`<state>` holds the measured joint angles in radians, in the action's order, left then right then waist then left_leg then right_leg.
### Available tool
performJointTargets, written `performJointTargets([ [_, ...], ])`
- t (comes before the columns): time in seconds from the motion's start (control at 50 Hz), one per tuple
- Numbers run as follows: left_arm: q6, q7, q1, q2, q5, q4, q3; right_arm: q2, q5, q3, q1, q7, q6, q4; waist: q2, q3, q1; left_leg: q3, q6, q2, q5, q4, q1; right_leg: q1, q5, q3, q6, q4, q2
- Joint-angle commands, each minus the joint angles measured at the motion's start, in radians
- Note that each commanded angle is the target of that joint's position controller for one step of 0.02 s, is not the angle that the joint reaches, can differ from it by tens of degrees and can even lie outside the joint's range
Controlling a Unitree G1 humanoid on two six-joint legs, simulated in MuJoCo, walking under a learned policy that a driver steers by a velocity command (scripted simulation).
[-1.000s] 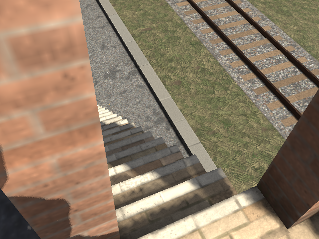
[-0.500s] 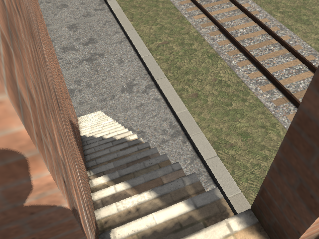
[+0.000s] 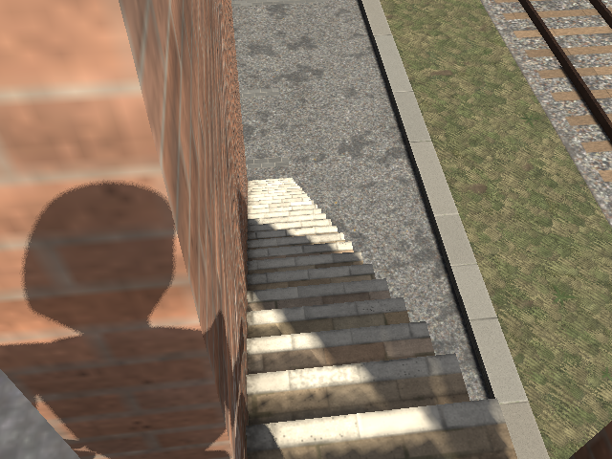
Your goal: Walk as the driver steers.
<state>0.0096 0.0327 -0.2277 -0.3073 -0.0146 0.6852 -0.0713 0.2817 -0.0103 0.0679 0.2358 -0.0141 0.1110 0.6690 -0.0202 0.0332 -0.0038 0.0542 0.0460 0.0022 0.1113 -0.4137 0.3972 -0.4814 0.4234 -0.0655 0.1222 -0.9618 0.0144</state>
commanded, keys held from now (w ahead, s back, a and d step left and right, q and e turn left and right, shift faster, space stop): w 1.00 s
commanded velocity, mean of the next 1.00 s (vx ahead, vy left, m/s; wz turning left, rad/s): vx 0.00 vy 0.01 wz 0.10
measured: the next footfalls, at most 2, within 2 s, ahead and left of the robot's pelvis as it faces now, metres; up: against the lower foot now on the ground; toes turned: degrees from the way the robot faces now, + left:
right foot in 0.16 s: +0.00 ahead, -0.18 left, +0.00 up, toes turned +1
left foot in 0.42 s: -0.03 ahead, +0.08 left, +0.00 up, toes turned +4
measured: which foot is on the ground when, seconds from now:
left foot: down 0.00-0.18, up 0.20-0.40, down 0.42-1.00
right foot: up 0.00-0.14, down 0.16-1.00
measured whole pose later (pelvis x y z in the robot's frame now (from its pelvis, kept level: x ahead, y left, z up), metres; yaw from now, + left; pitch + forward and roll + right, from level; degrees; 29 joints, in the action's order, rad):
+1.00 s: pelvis -0.07 -0.08 -0.02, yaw +6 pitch +1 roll +0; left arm 0.09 -0.08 -0.17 -0.23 0.01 0.67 -0.01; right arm 0.26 0.02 -0.03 0.20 -0.05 0.08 0.59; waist 0.00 -0.02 0.02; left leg 0.05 -0.05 -0.03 0.30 -0.62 0.35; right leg -0.36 0.31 0.08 -0.02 -0.65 0.02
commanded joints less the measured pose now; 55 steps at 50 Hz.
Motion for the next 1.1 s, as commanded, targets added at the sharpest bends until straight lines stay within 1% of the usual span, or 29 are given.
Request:
performJointTargets([
  [0.02, -0.033, -0.024, -0.165, -0.038, 0.013, 0.014, 0.015, 0.171, 0.012, 0.053, -0.015, -0.002, 0.038, -0.109, -0.126, 0.09, 0.017, 0.172, 0.217, -0.228, -0.223, 0.106, -0.034, 0.108, -0.019, 0.075, 0.031, 0.067, -0.013],
  [0.06, -0.033, -0.023, -0.162, -0.049, 0.014, 0.023, 0.029, 0.144, 0.014, 0.048, 0.008, -0.006, 0.037, -0.124, -0.127, 0.118, -0.014, 0.237, 0.209, -0.267, -0.176, 0.067, -0.09, 0.091, -0.029, 0.056, 0.024, 0.151, 0.021],
  [0.1, -0.022, -0.022, -0.155, -0.051, 0.023, 0.027, 0.04, 0.133, 0.018, 0.043, 0.021, -0.002, 0.025, -0.125, -0.132, 0.122, -0.038, 0.283, 0.196, -0.278, -0.114, 0.03, -0.115, 0.087, -0.062, 0.066, 0.002, 0.267, 0.024],
  [0.12, -0.013, -0.026, -0.166, -0.053, 0.035, 0.03, 0.041, 0.13, 0.022, 0.036, 0.001, -0.003, 0.016, -0.124, -0.122, 0.123, -0.022, 0.288, 0.183, -0.267, -0.073, 0.005, -0.101, 0.118, -0.11, 0.087, -0.018, 0.363, 0.013],
  [0.14, -0.003, -0.036, -0.187, -0.06, 0.057, 0.035, 0.037, 0.121, 0.023, 0.025, -0.034, -0.008, -0.001, -0.122, -0.097, 0.121, 0.012, 0.275, 0.164, -0.24, -0.044, -0.025, -0.061, 0.191, -0.213, 0.127, -0.051, 0.511, -0.014],
  [0.16, 0.009, -0.045, -0.171, -0.068, 0.069, 0.021, 0.035, 0.098, 0.006, 0.008, -0.017, -0.018, -0.016, -0.115, -0.081, 0.119, 0.016, 0.275, 0.138, -0.211, -0.048, -0.033, 0.007, 0.282, -0.315, 0.122, -0.107, 0.559, -0.019],
  [0.18, 0.034, -0.036, -0.166, -0.114, 0.06, -0.005, 0.028, 0.024, 0.002, -0.019, 0.012, -0.006, -0.018, -0.125, -0.035, 0.146, 0.017, 0.184, 0.034, -0.107, 0.088, -0.137, 0.099, 0.368, -0.459, 0.006, -0.245, 0.565, 0.097],
  [0.2, 0.051, -0.033, -0.135, -0.216, 0.029, -0.021, 0.009, -0.023, -0.028, -0.031, 0.029, 0.008, -0.001, -0.167, 0.138, 0.097, -0.002, 0.035, -0.133, 0.033, 0.361, -0.291, 0.302, 0.387, -0.647, -0.357, -0.536, 0.668, 0.392],
  [0.22, 0.077, -0.034, -0.102, -0.16, -0.043, -0.039, 0.016, 0.067, -0.017, -0.014, -0.063, 0.025, -0.008, -0.169, 0.074, 0.052, 0.065, 0.081, -0.18, -0.015, 0.441, -0.544, 0.322, 0.301, -0.538, -0.4, -0.519, 0.702, 0.449],
  [0.24, 0.101, -0.045, -0.043, -0.123, -0.031, -0.057, 0.021, 0.116, -0.004, 0.005, -0.075, 0.044, -0.01, -0.148, 0.091, 0.053, 0.045, 0.089, -0.186, 0.003, 0.402, -0.688, 0.29, 0.251, -0.478, -0.305, -0.44, 0.717, 0.366],
  [0.26, 0.12, -0.064, 0.072, -0.081, -0.011, -0.089, 0.037, 0.16, -0.005, 0.02, -0.044, 0.06, -0.013, -0.128, 0.127, 0.036, -0.012, 0.116, -0.197, 0.014, 0.357, -0.787, 0.239, 0.184, -0.46, -0.217, -0.357, 0.701, 0.286],
  [0.28, 0.127, -0.075, 0.139, -0.033, 0.005, -0.108, 0.053, 0.149, -0.006, 0.018, -0.033, 0.07, -0.017, -0.118, 0.133, 0.034, -0.031, 0.142, -0.207, 0.02, 0.313, -0.828, 0.219, 0.174, -0.509, -0.153, -0.315, 0.676, 0.238],
  [0.3, 0.125, -0.08, 0.183, -0.008, 0.017, -0.123, 0.06, 0.112, -0.011, -0.001, 0.0, 0.061, -0.013, -0.106, 0.095, 0.036, -0.045, 0.127, -0.217, -0.001, 0.272, -0.824, 0.193, 0.184, -0.529, -0.099, -0.283, 0.651, 0.213],
  [0.34, 0.118, -0.102, 0.23, 0.014, 0.046, -0.139, 0.073, 0.036, 0.006, -0.029, 0.082, 0.018, -0.013, -0.064, 0.047, 0.037, -0.073, 0.041, -0.252, -0.08, 0.233, -0.565, 0.081, 0.192, -0.496, 0.018, -0.198, 0.574, 0.143],
  [0.36, 0.111, -0.112, 0.173, 0.015, 0.066, -0.11, 0.074, -0.018, 0.01, -0.049, 0.074, -0.009, -0.022, -0.056, 0.056, 0.028, -0.036, 0.0, -0.26, -0.103, 0.252, -0.383, 0.036, 0.222, -0.458, 0.033, -0.168, 0.526, 0.118],
  [0.38, 0.089, -0.131, 0.103, 0.014, 0.089, -0.076, 0.074, -0.046, 0.023, -0.063, 0.058, -0.034, -0.032, -0.05, 0.044, 0.009, -0.009, -0.012, -0.242, -0.092, 0.164, -0.207, -0.012, 0.254, -0.395, 0.006, -0.153, 0.486, 0.114],
  [0.4, 0.064, -0.152, 0.065, 0.0, 0.095, -0.055, 0.065, -0.02, 0.036, -0.059, 0.044, -0.045, -0.034, -0.054, 0.054, 0.0, 0.0, -0.034, -0.211, -0.076, 0.043, -0.107, -0.079, 0.25, -0.342, -0.03, -0.145, 0.468, 0.121],
  [0.42, 0.048, -0.164, 0.04, -0.006, 0.083, -0.043, 0.053, 0.032, 0.043, -0.045, 0.035, -0.035, -0.025, -0.063, 0.082, 0.034, 0.017, -0.031, -0.17, -0.071, -0.035, -0.123, -0.129, 0.247, -0.345, -0.063, -0.15, 0.455, 0.149],
  [0.44, 0.055, -0.159, 0.017, -0.006, 0.063, -0.054, 0.045, 0.087, 0.043, -0.038, -0.01, -0.023, -0.012, -0.095, 0.065, 0.079, 0.051, -0.005, -0.108, -0.082, -0.167, -0.157, -0.137, 0.258, -0.377, -0.063, -0.152, 0.436, 0.144],
  [0.46, 0.071, -0.138, -0.044, -0.032, 0.031, -0.053, 0.031, 0.12, 0.038, -0.03, -0.067, -0.017, -0.006, -0.107, 0.03, 0.093, 0.095, 0.017, -0.05, -0.077, -0.098, -0.187, -0.045, 0.323, -0.396, -0.001, -0.155, 0.425, 0.111],
  [0.48, 0.08, -0.126, 0.023, -0.052, 0.015, -0.071, 0.023, 0.109, 0.03, -0.032, -0.077, -0.013, -0.001, -0.106, 0.036, 0.075, 0.073, 0.033, -0.043, -0.085, -0.002, -0.153, 0.039, 0.36, -0.366, 0.026, -0.162, 0.4, 0.108],
  [0.5, 0.085, -0.121, 0.105, -0.025, 0.006, -0.103, 0.027, 0.089, 0.036, -0.039, -0.079, -0.012, 0.001, -0.1, 0.027, 0.055, 0.059, 0.05, -0.05, -0.097, 0.043, -0.133, 0.064, 0.341, -0.337, 0.027, -0.175, 0.39, 0.119],
  [0.52, 0.087, -0.119, 0.149, -0.003, 0.011, -0.114, 0.033, 0.063, 0.041, -0.05, -0.091, -0.015, -0.001, -0.103, 0.028, 0.033, 0.05, 0.059, -0.056, -0.097, 0.078, -0.125, 0.048, 0.292, -0.29, 0.026, -0.176, 0.397, 0.119],
  [0.54, 0.086, -0.121, 0.164, 0.006, 0.015, -0.119, 0.036, 0.055, 0.043, -0.056, -0.082, -0.02, -0.006, -0.1, 0.036, 0.007, 0.043, 0.064, -0.062, -0.089, 0.118, -0.123, 0.035, 0.247, -0.251, 0.028, -0.169, 0.411, 0.112],
  [0.56, 0.087, -0.123, 0.168, 0.001, 0.014, -0.124, 0.034, 0.074, 0.045, -0.052, -0.061, -0.026, -0.008, -0.097, 0.055, -0.002, 0.038, 0.066, -0.064, -0.084, 0.138, -0.128, 0.035, 0.227, -0.239, 0.024, -0.172, 0.41, 0.112],
  [0.62, 0.089, -0.125, 0.172, 0.006, 0.019, -0.129, 0.036, 0.061, 0.04, -0.061, -0.026, -0.027, -0.01, -0.093, 0.044, 0.018, 0.023, 0.056, -0.07, -0.075, 0.164, -0.115, 0.012, 0.217, -0.224, 0.015, -0.173, 0.417, 0.112],
  [0.64, 0.093, -0.123, 0.153, -0.004, 0.024, -0.121, 0.032, 0.062, 0.042, -0.062, -0.022, -0.03, -0.012, -0.099, 0.053, 0.019, 0.024, 0.058, -0.067, -0.072, 0.172, -0.117, 0.009, 0.213, -0.211, 0.015, -0.172, 0.423, 0.112],
  [0.74, 0.097, -0.121, 0.159, -0.016, 0.021, -0.121, 0.031, 0.065, 0.039, -0.067, -0.024, -0.033, -0.013, -0.116, 0.034, 0.031, 0.013, 0.048, -0.066, -0.069, 0.155, -0.115, -0.025, 0.19, -0.199, 0.017, -0.165, 0.434, 0.106],
  [1.1, 0.097, -0.11, 0.103, -0.036, 0.02, -0.102, 0.042, 0.085, 0.032, -0.065, -0.049, -0.036, -0.011, -0.161, 0.022, 0.03, 0.019, 0.035, -0.06, -0.07, 0.144, -0.114, -0.031, 0.197, -0.207, 0.029, -0.155, 0.451, 0.091],
])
